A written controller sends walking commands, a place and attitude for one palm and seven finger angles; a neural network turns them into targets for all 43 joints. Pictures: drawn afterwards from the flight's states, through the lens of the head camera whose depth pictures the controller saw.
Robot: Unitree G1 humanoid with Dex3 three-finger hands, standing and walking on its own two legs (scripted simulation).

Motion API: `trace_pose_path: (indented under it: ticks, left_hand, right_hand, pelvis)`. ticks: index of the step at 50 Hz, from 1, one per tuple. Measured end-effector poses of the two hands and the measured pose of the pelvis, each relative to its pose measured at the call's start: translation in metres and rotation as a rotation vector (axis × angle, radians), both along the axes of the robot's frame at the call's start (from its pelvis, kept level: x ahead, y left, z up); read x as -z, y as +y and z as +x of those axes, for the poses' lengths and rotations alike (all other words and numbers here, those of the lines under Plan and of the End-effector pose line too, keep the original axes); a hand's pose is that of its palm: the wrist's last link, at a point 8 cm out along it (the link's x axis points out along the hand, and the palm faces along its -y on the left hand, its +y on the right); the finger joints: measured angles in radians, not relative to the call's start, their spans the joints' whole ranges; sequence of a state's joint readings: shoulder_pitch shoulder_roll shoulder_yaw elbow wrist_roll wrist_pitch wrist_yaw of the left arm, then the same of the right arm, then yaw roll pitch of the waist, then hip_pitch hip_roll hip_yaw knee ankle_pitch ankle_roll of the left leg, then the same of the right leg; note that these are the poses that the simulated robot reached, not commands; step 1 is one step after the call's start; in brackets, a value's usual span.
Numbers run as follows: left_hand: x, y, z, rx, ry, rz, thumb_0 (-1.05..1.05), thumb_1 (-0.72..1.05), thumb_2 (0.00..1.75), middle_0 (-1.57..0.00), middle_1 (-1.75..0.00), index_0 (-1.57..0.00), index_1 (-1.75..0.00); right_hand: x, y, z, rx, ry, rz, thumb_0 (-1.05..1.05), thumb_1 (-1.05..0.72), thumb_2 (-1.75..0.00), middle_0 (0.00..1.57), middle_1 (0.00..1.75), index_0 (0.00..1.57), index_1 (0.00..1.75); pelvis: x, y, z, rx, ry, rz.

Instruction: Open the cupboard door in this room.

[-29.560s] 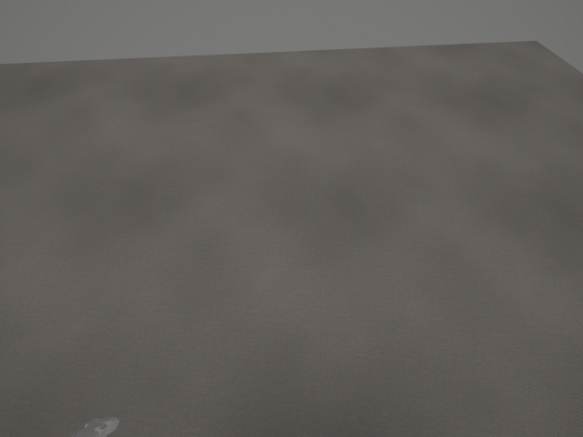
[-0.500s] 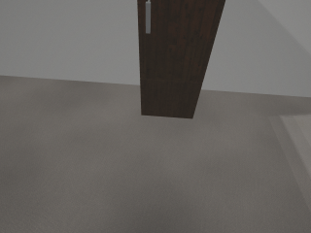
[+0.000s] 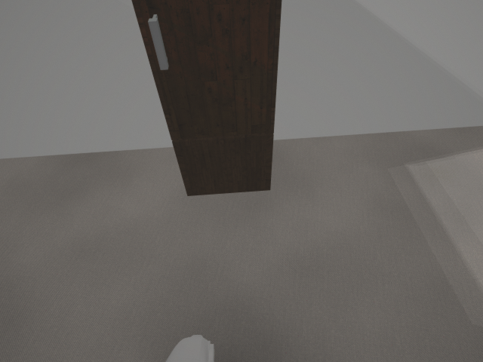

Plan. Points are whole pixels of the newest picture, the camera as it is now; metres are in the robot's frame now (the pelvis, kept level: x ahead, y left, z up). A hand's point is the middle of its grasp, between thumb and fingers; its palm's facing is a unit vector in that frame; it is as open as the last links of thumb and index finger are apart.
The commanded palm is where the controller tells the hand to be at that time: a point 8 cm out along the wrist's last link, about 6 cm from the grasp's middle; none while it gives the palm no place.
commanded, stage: walk to a spot facing it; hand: left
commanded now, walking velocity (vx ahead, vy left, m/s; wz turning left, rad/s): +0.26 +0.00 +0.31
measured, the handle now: (159, 42) +0.99 +0.34 +0.08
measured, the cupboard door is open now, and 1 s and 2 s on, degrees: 0 0 0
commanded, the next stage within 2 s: take the last steps up to it in 0.06 s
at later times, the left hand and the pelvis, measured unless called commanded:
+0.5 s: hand (139, 345) +0.18 +0.24 -0.19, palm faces +0.13 -0.98 -0.16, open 7.4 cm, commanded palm none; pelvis +0.19 +0.07 -0.01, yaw +5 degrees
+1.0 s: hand (191, 224) +0.47 +0.18 -0.18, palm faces +0.04 -0.99 -0.13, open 7.4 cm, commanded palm none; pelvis +0.36 +0.02 -0.02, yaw +6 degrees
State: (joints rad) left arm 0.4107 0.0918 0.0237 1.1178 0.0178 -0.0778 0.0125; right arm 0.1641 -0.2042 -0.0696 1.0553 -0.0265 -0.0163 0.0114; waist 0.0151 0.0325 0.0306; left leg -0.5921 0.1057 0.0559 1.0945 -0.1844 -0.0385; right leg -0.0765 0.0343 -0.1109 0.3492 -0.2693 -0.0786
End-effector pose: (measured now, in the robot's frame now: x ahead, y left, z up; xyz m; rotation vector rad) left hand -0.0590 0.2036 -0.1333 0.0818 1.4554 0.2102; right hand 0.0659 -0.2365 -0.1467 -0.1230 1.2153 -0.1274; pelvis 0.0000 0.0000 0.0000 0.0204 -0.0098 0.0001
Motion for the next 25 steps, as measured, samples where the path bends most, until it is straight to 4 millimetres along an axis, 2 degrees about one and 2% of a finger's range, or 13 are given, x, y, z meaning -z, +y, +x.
trace_pose_path:
  ticks: [4,8,12,15,17,19,21,25]
  left_hand:
    - [0.002,-0.013,0.005,-0.031,0.050,-0.032,0.00,0.91,0.89,-0.20,-0.30,-0.20,-0.30]
    - [0.007,-0.016,0.015,-0.073,0.103,-0.055,0.00,0.90,0.89,-0.20,-0.30,-0.20,-0.30]
    - [0.015,-0.010,0.031,-0.109,0.165,-0.073,0.00,0.90,0.89,-0.20,-0.30,-0.20,-0.30]
    - [0.026,0.006,0.051,-0.115,0.204,-0.084,0.00,0.90,0.89,-0.20,-0.30,-0.20,-0.30]
    - [0.032,0.021,0.074,-0.108,0.197,-0.079,0.00,0.90,0.89,-0.20,-0.30,-0.20,-0.30]
    - [0.033,0.038,0.107,-0.087,0.149,-0.061,0.00,0.90,0.89,-0.20,-0.30,-0.20,-0.30]
    - [0.033,0.055,0.147,-0.058,0.078,-0.044,0.00,0.91,0.89,-0.20,-0.30,-0.20,-0.30]
    - [0.027,0.082,0.231,-0.025,-0.094,-0.014,0.00,0.91,0.89,-0.20,-0.30,-0.19,-0.30]
  right_hand:
    - [-0.003,0.006,0.049,-0.032,-0.021,-0.003,0.01,-0.91,-0.90,0.19,0.30,0.20,0.30]
    - [0.000,0.024,0.095,-0.086,-0.009,0.005,0.01,-0.91,-0.90,0.19,0.30,0.20,0.30]
    - [0.007,0.052,0.143,-0.143,-0.008,0.012,0.01,-0.91,-0.90,0.19,0.30,0.20,0.30]
    - [0.016,0.072,0.173,-0.154,-0.035,0.008,0.01,-0.91,-0.90,0.20,0.30,0.20,0.30]
    - [0.017,0.080,0.181,-0.140,-0.041,0.004,0.01,-0.91,-0.90,0.20,0.30,0.20,0.30]
    - [0.013,0.080,0.184,-0.089,-0.044,-0.014,0.00,-0.93,-0.90,0.20,0.30,0.20,0.30]
    - [0.006,0.074,0.186,-0.065,-0.041,-0.050,-0.02,-0.95,-0.90,0.20,0.30,0.20,0.30]
    - [-0.006,0.068,0.177,-0.064,0.034,-0.085,-0.02,-0.95,-0.90,0.20,0.30,0.20,0.30]
  pelvis:
    - [0.001,0.003,0.029,-0.016,-0.001,-0.008]
    - [0.005,0.010,0.060,-0.042,0.003,-0.020]
    - [0.014,0.023,0.096,-0.065,0.008,-0.026]
    - [0.026,0.039,0.127,-0.072,0.007,-0.038]
    - [0.028,0.047,0.141,-0.076,0.004,-0.031]
    - [0.025,0.054,0.152,-0.069,0.002,-0.027]
    - [0.019,0.060,0.163,-0.070,0.002,-0.027]
    - [0.010,0.067,0.186,-0.086,0.010,-0.030]
